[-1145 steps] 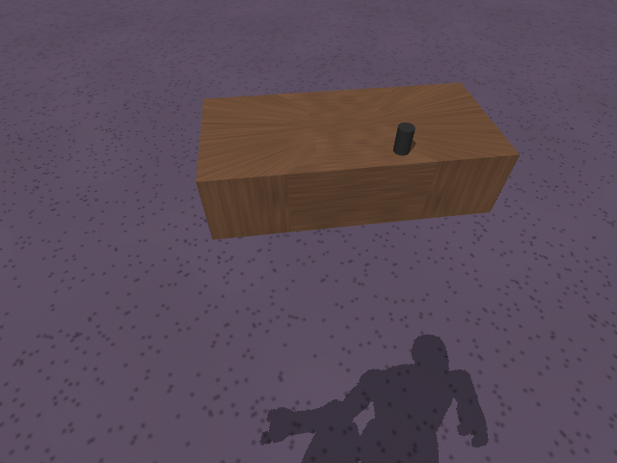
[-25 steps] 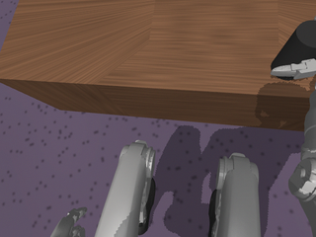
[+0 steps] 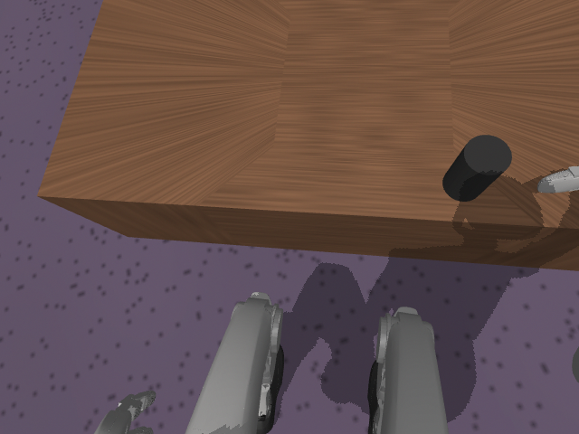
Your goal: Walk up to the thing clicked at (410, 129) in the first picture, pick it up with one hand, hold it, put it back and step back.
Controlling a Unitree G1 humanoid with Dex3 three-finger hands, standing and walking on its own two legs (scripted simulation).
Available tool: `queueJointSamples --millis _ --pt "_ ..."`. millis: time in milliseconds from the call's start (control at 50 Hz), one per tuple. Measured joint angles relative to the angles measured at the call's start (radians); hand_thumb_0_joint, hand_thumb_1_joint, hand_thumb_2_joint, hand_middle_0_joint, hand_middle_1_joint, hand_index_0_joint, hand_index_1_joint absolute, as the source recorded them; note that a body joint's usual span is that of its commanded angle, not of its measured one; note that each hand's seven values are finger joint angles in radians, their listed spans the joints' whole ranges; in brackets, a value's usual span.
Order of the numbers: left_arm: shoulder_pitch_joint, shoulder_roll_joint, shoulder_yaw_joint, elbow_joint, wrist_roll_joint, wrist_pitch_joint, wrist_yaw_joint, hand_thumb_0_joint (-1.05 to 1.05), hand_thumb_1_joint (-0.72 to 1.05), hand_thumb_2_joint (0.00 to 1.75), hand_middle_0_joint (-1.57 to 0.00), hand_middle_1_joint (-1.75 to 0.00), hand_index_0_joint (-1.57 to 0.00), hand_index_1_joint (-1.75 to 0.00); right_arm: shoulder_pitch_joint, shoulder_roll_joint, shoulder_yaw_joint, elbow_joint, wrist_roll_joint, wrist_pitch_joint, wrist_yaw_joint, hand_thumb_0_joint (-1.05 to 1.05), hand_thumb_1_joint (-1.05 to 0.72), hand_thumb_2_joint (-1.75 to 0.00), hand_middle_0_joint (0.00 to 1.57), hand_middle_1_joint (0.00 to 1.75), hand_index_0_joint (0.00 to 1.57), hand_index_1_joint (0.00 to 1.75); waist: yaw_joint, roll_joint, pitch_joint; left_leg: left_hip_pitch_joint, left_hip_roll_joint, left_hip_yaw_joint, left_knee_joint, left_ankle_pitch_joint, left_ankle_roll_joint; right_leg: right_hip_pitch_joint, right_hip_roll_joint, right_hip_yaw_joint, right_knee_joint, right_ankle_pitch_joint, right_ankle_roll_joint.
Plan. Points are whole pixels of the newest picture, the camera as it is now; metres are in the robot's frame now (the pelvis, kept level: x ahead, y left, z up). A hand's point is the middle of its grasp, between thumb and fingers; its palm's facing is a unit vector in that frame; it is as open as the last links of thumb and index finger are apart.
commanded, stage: home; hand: right
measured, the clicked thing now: (473, 170) +0.51 -0.23 -0.14
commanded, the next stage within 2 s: none
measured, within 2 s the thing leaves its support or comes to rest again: neither
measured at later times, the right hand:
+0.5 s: hand out of the picture +0.36 -0.28 +0.08, palm faces +0.26 +0.91 -0.33, open 17.3 cm
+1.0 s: hand out of the picture +0.22 -0.19 +0.14, palm faces +0.23 +0.94 -0.26, open 17.6 cm
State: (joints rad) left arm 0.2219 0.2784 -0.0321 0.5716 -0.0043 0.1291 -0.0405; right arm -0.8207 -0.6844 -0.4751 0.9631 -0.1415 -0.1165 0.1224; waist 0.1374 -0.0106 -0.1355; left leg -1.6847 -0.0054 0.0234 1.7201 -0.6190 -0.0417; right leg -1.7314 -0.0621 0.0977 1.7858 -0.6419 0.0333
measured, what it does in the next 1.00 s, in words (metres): rises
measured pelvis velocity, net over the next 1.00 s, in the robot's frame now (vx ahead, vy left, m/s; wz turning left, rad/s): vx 0.08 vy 0.01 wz -0.09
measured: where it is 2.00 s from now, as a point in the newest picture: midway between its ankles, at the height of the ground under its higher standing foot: (321, 413)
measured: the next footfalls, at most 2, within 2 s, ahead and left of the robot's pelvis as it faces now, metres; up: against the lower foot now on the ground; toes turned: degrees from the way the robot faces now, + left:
none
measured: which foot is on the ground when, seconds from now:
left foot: down 0.00-1.00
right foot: down 0.00-1.00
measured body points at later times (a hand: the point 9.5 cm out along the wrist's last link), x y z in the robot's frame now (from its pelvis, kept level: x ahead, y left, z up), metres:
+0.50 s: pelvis +0.06 -0.01 +0.17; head +0.15 -0.05 +0.61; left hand +0.15 +0.25 +0.07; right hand +0.35 -0.33 +0.10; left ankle +0.08 +0.14 -0.49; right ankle +0.06 -0.13 -0.49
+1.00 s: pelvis +0.08 +0.01 +0.20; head +0.11 +0.00 +0.65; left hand +0.29 +0.21 +0.13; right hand +0.20 -0.24 +0.16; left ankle +0.08 +0.14 -0.49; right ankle +0.06 -0.13 -0.49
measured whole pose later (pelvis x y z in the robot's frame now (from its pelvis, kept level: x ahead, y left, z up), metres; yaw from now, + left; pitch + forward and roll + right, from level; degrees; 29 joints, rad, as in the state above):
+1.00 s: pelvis +0.08 +0.01 +0.20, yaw -5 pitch +7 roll +2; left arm 0.20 0.20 -0.04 0.49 -0.03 -0.01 0.16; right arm 0.44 -0.20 0.02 0.09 0.03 0.19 -0.14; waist -0.01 -0.02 -0.09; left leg -0.53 0.03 0.04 0.85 -0.46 -0.03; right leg -0.57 -0.05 0.05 0.90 -0.46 0.04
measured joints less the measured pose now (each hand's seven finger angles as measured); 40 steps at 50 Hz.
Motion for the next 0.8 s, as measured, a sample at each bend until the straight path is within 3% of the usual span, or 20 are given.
queueJointSamples --millis 100,180,260,480,620,800 --pt "0.010 -0.022 -0.001 0.012 0.003 0.003 0.012 0.00 0.90 0.90 -0.20 -0.30 -0.20 -0.30 0.022 -0.015 0.009 0.060 -0.010 0.017 -0.095 -0.02 0.47 -0.09 0.06 0.06 0.08 0.06 -0.007 0.000 0.003 0.165 -0.003 0.009 -0.147 0.028 0.003 0.161 -0.009 -0.003 -0.139 0.024 -0.002" --pt "0.031 -0.023 0.000 0.027 0.000 -0.003 0.024 0.00 0.90 0.90 -0.20 -0.30 -0.20 -0.30 0.060 0.004 0.045 0.099 0.008 0.033 -0.135 -0.01 0.46 -0.10 0.06 0.06 0.07 0.07 -0.016 -0.006 -0.003 0.296 0.000 0.013 -0.270 0.055 0.005 0.287 -0.010 -0.008 -0.256 0.048 -0.005" --pt "0.050 -0.020 0.006 0.033 -0.014 -0.002 0.036 0.00 0.90 0.90 -0.20 -0.30 -0.20 -0.30 0.166 0.061 0.092 0.075 0.040 0.059 -0.159 -0.01 0.46 -0.10 0.06 0.06 0.07 0.06 -0.022 -0.010 -0.001 0.430 -0.001 0.012 -0.392 0.083 0.002 0.419 -0.013 -0.018 -0.371 0.072 -0.010" --pt "0.081 -0.041 0.010 0.037 -0.042 -0.030 0.109 0.00 0.90 0.90 -0.20 -0.30 -0.20 -0.30 0.577 0.307 0.233 -0.225 0.125 0.129 -0.239 -0.01 0.52 -0.06 0.06 0.05 0.07 0.06 -0.052 0.011 0.031 0.812 0.009 0.008 -0.704 0.157 0.004 0.798 -0.008 -0.043 -0.675 0.142 -0.013" --pt "0.060 -0.057 0.010 0.023 -0.038 -0.059 0.145 0.00 0.90 0.90 -0.20 -0.30 -0.20 -0.30 0.783 0.380 0.332 -0.386 0.159 0.163 -0.277 -0.01 0.53 -0.06 0.06 0.05 0.07 0.05 -0.081 0.001 0.037 0.998 0.021 0.004 -0.825 0.179 0.002 0.988 0.002 -0.056 -0.805 0.170 -0.014" --pt "0.000 -0.079 0.005 -0.028 -0.045 -0.084 0.166 0.01 0.90 0.90 -0.20 -0.30 -0.20 -0.30 1.111 0.465 0.468 -0.698 0.183 0.240 -0.274 -0.01 0.55 -0.04 0.05 0.05 0.06 0.05 -0.118 -0.026 0.038 1.130 0.030 -0.001 -0.885 0.181 0.003 1.130 0.009 -0.067 -0.886 0.183 -0.011"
